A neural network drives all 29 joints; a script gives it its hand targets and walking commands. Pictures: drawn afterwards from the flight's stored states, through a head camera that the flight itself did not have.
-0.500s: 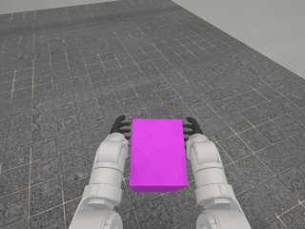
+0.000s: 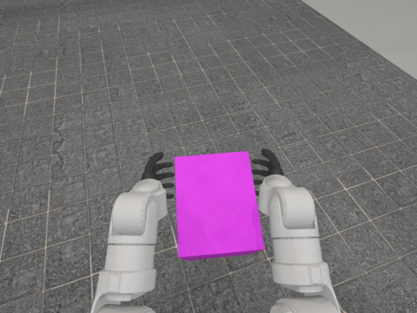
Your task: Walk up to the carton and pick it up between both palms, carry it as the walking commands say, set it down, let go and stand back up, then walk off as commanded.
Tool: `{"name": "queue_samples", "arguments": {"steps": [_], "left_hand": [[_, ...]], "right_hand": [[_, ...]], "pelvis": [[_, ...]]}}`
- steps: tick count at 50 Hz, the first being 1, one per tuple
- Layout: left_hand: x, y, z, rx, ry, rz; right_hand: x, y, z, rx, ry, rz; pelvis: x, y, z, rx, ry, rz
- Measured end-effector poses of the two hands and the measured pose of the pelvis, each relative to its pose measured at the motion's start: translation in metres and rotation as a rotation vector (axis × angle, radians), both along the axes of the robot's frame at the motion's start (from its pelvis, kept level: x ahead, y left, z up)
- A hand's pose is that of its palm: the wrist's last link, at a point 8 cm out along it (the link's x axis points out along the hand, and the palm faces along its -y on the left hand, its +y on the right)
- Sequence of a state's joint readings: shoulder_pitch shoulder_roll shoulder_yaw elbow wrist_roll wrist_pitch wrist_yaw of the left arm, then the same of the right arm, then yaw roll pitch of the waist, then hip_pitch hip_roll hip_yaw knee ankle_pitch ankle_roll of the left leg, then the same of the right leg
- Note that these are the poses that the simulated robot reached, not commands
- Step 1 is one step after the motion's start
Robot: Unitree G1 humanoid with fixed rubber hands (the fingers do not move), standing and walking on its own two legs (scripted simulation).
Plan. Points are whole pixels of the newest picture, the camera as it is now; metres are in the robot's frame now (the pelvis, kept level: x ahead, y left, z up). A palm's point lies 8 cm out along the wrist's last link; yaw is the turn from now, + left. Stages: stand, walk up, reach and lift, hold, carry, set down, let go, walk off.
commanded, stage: carry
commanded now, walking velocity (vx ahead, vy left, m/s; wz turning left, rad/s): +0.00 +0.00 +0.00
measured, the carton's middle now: (215, 210) +0.31 -0.01 -0.03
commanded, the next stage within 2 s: none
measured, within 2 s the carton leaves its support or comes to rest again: neither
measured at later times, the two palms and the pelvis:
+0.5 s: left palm (157, 178) +0.32 +0.10 +0.09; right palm (281, 178) +0.32 -0.13 +0.09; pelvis +0.02 -0.01 +0.00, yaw +0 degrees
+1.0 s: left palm (153, 196) +0.29 +0.10 +0.08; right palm (284, 198) +0.28 -0.13 +0.08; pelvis -0.01 +0.00 +0.00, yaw +0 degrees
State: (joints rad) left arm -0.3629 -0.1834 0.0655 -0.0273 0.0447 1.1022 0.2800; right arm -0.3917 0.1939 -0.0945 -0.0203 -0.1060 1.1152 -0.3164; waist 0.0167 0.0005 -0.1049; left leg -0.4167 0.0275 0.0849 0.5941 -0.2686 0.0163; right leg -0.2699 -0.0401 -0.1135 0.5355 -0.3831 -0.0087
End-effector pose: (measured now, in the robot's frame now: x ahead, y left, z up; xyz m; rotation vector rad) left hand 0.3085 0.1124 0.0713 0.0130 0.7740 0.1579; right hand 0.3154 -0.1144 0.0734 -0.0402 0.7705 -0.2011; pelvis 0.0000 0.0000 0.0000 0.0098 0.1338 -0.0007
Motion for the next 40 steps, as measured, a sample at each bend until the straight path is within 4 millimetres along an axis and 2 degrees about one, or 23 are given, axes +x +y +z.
{"name": "queue_samples", "arguments": {"steps": [6, 11, 21, 27, 31, 40], "left_hand": [[0.018, -0.007, 0.000, -0.005, -0.036, -0.014], [0.022, -0.009, 0.007, 0.014, -0.064, -0.003], [0.020, -0.011, 0.020, 0.026, -0.084, -0.018], [0.013, -0.013, 0.012, 0.045, -0.030, -0.010], [0.010, -0.017, 0.012, 0.031, -0.067, -0.034], [0.000, -0.008, 0.000, 0.047, -0.012, -0.016]], "right_hand": [[0.008, -0.008, 0.000, 0.021, -0.040, -0.017], [0.011, -0.010, 0.007, 0.031, -0.072, 0.006], [0.012, -0.013, 0.016, 0.009, -0.090, 0.026], [0.008, -0.015, 0.008, 0.012, -0.039, 0.050], [0.005, -0.018, 0.006, -0.001, -0.073, 0.019], [-0.005, -0.010, 0.000, 0.007, -0.021, 0.054]], "pelvis": [[0.008, -0.001, 0.003, 0.006, 0.008, 0.000], [0.013, -0.005, 0.006, 0.014, 0.013, -0.003], [0.025, -0.009, 0.003, 0.021, -0.001, 0.007], [0.023, -0.015, 0.003, 0.027, -0.014, -0.004], [0.020, -0.013, -0.005, 0.020, -0.040, 0.018], [0.011, -0.010, -0.003, 0.024, -0.043, -0.007]]}}
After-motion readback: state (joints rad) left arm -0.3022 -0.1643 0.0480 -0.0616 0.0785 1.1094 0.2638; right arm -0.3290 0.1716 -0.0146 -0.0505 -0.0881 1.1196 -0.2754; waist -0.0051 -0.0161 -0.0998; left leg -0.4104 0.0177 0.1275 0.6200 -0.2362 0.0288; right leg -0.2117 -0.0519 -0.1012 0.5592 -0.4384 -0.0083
